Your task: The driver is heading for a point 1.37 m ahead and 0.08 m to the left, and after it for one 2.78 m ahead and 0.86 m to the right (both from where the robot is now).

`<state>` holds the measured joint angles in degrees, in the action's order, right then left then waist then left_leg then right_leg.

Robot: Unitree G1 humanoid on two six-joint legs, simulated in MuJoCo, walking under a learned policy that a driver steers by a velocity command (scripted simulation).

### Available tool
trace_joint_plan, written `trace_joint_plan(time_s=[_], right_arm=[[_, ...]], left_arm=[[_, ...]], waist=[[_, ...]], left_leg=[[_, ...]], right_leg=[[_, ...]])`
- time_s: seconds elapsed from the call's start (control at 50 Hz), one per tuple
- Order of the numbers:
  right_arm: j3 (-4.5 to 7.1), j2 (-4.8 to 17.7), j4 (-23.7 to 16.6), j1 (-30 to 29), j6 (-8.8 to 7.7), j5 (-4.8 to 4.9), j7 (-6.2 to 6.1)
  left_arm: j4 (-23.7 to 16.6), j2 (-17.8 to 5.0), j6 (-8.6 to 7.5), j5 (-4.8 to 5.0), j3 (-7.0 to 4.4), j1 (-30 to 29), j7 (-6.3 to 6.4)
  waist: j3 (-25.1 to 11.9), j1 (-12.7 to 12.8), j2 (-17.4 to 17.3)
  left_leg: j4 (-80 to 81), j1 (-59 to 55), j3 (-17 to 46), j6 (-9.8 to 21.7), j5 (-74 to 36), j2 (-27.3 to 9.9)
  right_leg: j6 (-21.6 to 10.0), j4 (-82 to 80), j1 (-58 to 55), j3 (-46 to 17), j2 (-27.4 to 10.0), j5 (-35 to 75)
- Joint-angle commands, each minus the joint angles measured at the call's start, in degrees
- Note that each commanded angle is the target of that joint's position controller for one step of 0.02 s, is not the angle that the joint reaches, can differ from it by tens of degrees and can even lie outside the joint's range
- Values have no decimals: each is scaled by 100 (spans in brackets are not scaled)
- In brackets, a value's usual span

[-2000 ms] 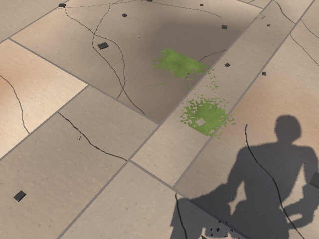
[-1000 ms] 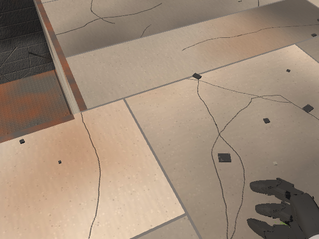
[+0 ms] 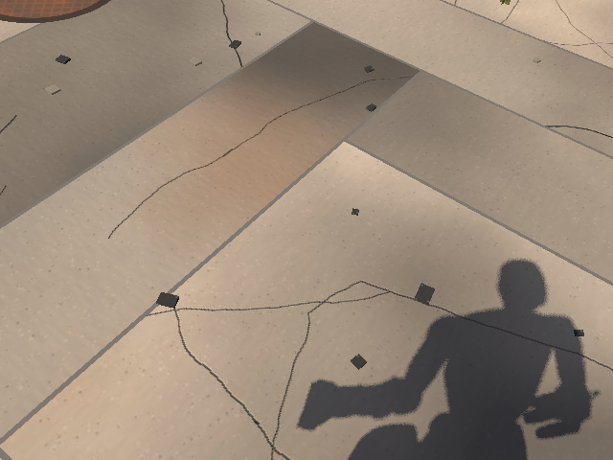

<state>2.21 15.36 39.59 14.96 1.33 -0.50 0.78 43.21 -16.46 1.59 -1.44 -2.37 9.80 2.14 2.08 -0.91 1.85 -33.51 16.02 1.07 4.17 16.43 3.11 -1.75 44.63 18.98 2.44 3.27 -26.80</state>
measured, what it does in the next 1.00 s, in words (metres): steps on the spot: right foot, then left foot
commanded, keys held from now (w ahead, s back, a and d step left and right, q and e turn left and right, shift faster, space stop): q+shift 0.34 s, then e+shift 0.66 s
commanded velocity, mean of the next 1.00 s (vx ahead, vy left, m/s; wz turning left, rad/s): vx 0.01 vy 0.00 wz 0.06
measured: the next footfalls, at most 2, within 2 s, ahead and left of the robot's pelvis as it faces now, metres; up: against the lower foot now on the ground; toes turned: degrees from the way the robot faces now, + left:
right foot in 0.50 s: +0.14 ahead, -0.08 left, +0.00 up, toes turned +26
left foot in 0.92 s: +0.09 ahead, +0.11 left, +0.00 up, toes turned -7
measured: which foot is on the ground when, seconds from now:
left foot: down 0.00-0.52, up 0.54-0.90, down 0.92-1.00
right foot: up 0.00-0.48, down 0.50-0.92, up 0.94-1.00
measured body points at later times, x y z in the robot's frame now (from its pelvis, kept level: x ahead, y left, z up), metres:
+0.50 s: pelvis +0.04 -0.01 +0.01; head +0.07 +0.00 +0.46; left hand +0.09 +0.31 -0.09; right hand +0.25 -0.25 -0.10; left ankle +0.00 +0.08 -0.73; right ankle +0.10 -0.10 -0.73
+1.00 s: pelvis +0.05 +0.02 +0.01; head +0.09 +0.04 +0.46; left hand +0.15 +0.33 -0.11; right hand +0.18 -0.27 -0.08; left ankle +0.05 +0.11 -0.73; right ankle +0.07 -0.10 -0.69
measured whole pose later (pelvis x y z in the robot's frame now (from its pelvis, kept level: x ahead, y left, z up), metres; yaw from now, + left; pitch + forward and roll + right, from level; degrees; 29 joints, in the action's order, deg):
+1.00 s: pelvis +0.05 +0.02 +0.01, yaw -2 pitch +1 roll +0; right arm 1.1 18.5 41.4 9.7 1.1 -1.4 -3.0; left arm 43.6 -20.5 3.6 -1.1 -6.3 13.0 -0.5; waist 3.5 1.3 2.0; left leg -23.6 12.1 3.7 2.9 11.8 3.8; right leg 1.6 47.7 25.2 -12.5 9.5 -23.0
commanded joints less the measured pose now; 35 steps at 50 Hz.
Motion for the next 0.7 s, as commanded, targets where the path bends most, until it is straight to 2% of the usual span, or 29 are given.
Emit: trace_joint_plan(time_s=[0.02, 0.04, 0.06, 0.08, 0.12, 0.2, 0.28, 0.34, 0.38, 0.44, 0.46, 0.48, 0.5, 0.52, 0.54, 0.56, 0.6, 0.62, 0.66, 0.7], right_arm=[[453, 1288, -173, 882, 2, 85, -80], [421, 1127, -266, 410, 90, 65, -111], [405, 1057, -356, 153, 132, 98, -129], [402, 1020, -394, 98, 147, 102, -125], [453, 1123, -345, 294, 139, 108, -105], [549, 1313, -312, 489, 145, 67, -141], [601, 1431, -336, 506, 164, 26, -145], [623, 1486, -348, 443, 164, -8, -125], [556, 1358, -366, 297, 156, -42, -133], [384, 1058, -321, 131, 166, -80, -145], [310, 948, -289, 45, 173, -65, -169], [189, 754, -243, -78, 168, -23, -217], [76, 529, -107, 180, 130, -72, -238], [48, 426, 2, 697, 111, -194, -228], [194, 968, 13, 595, 179, -105, -272], [235, 1125, 3, 245, 183, -124, -308], [240, 1119, -49, -229, 115, -64, -265], [230, 1080, -77, -265, 105, -68, -224], [176, 904, -81, -315, 97, -54, -197], [132, 791, -131, -496, 91, -36, -227]], left_arm=[[-579, -421, 4, -3, -84, -97, 1], [-556, -485, -18, 39, -99, -110, -17], [-596, -577, -16, 6, -119, -165, -39], [-572, -610, 3, -31, -119, -126, -74], [-619, -574, 46, -27, -95, -178, -124], [-761, -576, 76, 18, -48, -482, -102], [-814, -704, 35, 37, -45, -679, -75], [-845, -768, -30, 67, -34, -785, -60], [-727, -799, -65, 96, -28, -538, -52], [-621, -736, -87, 129, 2, -270, -54], [-559, -647, -87, 127, 27, -140, -63], [-457, -444, -96, 95, 87, 32, -66], [-452, -360, -111, 33, 155, -184, -36], [-522, -715, -118, -14, 148, -360, -6], [-457, -973, -80, -18, 113, -240, -69], [-347, -1101, -71, 21, 14, -91, -155], [-225, -1319, -36, 72, -155, 215, -217], [-198, -1400, -24, 108, -227, 307, -203], [-216, -1326, 2, 157, -310, 253, -213], [-233, -1216, 34, 154, -369, 287, -240]], waist=[[-401, -111, -614], [-249, 67, -398], [-274, 129, -491], [-446, 127, -588], [-646, 58, -511], [-605, -118, -696], [-569, -203, -822], [-527, -223, -868], [-644, -182, -942], [-666, -117, -983], [-626, -25, -916], [-584, 157, -755], [-548, 14, -341], [-578, -302, 768], [-422, -221, 773], [-76, -113, 779], [-42, 100, 822], [-86, 86, 790], [-232, 12, 624], [-346, 60, 627]], left_leg=[[1089, -1485, 2577, 1592, -5111, -1967], [1156, -1289, 2208, 1263, -4428, -1551], [1177, -1326, 2070, 1035, -4177, -1296], [1129, -1368, 1957, 934, -4344, -1118], [1055, -1431, 2016, 823, -4363, -1009], [1046, -1528, 2506, 698, -3603, -864], [1036, -1461, 3069, 631, -2960, -779], [957, -1310, 3397, 610, -2900, -708], [839, -1249, 3188, 583, -3418, -762], [783, -780, 2988, 463, -3814, -752], [809, -566, 2955, 376, -3425, -714], [840, -240, 2832, 188, -2560, -589], [822, 14, 2561, -88, -1170, -376], [19, 253, 1736, -292, 767, 63], [201, 56, 1052, -323, 1293, 420], [34, 135, 853, -328, 1107, 293], [-701, 614, 603, -441, 1108, 405], [-1143, 805, 576, -531, 1137, 388], [-1577, 915, 538, -654, 1046, 320], [-1598, 976, 486, -717, 976, 295]], right_leg=[[353, 2241, 1777, -652, -34, -605], [416, 2076, 1825, -694, -151, -128], [469, 1906, 1862, -690, -215, 151], [524, 1915, 1742, -624, -188, 314], [578, 1796, 1671, -606, -152, 469], [590, 1168, 1849, -747, -125, 616], [523, 654, 1736, -940, -21, 668], [416, 279, 1445, -1038, 79, 689], [342, 84, 1043, -895, 11, 697], [196, -562, 7, -659, -97, 661], [126, -1114, -468, -615, -148, 940], [31, -2143, -1179, -657, -255, 1645], [-55, -2756, -1673, -1240, -549, 1982], [-260, -2970, -1876, -2636, -1606, 2532], [-956, -2972, -1032, -3364, -1975, 2853], [-1104, -2965, -871, -3552, -1807, 2697], [-886, -2852, -1145, -3337, -1368, 2261], [-825, -2817, -1206, -3320, -1245, 2317], [-763, -2741, -1182, -3137, -1003, 2502], [-780, -2719, -1189, -3124, -821, 2445]])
